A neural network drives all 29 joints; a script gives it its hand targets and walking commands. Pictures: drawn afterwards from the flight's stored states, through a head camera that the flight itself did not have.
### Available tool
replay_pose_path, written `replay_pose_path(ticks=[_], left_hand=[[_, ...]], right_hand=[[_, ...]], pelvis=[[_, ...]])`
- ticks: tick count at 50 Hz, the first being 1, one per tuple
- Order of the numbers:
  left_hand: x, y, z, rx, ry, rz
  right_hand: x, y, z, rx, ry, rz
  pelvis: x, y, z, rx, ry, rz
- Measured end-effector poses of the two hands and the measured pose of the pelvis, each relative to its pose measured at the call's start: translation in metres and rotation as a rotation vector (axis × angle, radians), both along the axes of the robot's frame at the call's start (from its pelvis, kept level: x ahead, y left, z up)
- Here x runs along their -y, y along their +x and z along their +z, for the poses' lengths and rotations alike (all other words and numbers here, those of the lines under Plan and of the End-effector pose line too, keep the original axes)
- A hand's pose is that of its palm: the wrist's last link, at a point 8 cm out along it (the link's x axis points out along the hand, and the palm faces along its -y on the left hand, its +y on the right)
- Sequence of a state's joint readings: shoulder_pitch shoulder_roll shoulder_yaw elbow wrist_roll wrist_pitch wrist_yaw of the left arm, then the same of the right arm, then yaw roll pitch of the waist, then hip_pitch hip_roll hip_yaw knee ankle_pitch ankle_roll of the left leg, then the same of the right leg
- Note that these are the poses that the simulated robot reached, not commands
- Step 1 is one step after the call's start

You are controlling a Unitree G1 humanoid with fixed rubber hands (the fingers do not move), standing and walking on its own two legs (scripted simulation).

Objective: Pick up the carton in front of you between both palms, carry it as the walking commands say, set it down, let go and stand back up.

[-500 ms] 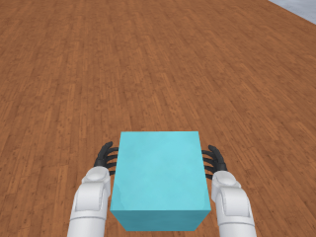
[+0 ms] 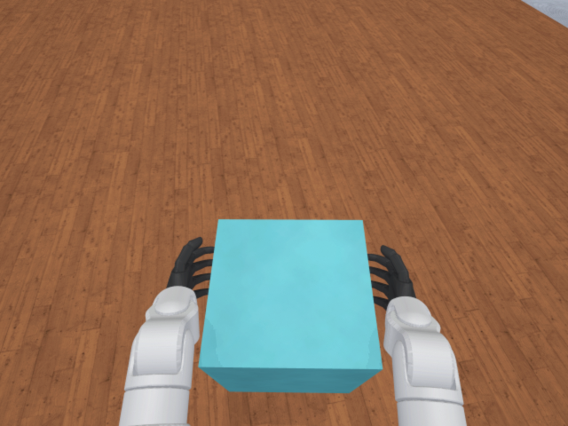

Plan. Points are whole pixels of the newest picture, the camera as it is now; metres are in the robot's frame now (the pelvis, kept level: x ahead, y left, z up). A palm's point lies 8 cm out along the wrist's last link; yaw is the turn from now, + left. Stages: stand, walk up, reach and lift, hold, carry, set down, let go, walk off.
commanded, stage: carry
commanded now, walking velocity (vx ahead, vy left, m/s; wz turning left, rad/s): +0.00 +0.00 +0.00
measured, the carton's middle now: (289, 314) +0.32 +0.00 -0.05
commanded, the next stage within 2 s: hold in 2.00 s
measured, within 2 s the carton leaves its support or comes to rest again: neither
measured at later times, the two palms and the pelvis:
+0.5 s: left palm (205, 243) +0.38 +0.13 +0.04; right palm (399, 254) +0.38 -0.16 +0.04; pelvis +0.09 -0.02 +0.00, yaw +0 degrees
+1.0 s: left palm (209, 265) +0.35 +0.12 +0.04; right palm (411, 277) +0.34 -0.17 +0.04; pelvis +0.05 -0.02 +0.00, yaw -1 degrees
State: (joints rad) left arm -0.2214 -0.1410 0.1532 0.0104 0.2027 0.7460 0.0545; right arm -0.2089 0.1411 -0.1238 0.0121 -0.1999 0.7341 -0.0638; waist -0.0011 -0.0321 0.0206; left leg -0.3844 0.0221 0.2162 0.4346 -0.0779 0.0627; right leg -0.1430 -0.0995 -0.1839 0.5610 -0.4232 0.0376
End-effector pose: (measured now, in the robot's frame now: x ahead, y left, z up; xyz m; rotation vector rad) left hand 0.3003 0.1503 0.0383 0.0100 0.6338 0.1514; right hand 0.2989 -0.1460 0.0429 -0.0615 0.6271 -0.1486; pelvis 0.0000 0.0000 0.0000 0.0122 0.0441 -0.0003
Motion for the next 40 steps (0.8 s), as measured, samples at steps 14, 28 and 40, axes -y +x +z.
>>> replay_pose_path(ticks=[14, 28, 40], left_hand=[[0.006, 0.068, 0.001, -0.037, 0.036, -0.016], [0.02, 0.081, 0.0, -0.042, 0.038, -0.011], [0.027, 0.063, -0.006, -0.05, 0.036, -0.016]], right_hand=[[0.006, 0.065, -0.005, -0.038, 0.017, -0.007], [0.02, 0.08, -0.006, -0.043, 0.014, 0.0], [0.027, 0.061, -0.012, -0.051, 0.012, -0.004]], pelvis=[[0.003, 0.072, 0.003, -0.021, -0.003, -0.006], [0.018, 0.086, 0.003, -0.023, 0.0, -0.003], [0.024, 0.07, -0.002, -0.004, 0.002, -0.007]])
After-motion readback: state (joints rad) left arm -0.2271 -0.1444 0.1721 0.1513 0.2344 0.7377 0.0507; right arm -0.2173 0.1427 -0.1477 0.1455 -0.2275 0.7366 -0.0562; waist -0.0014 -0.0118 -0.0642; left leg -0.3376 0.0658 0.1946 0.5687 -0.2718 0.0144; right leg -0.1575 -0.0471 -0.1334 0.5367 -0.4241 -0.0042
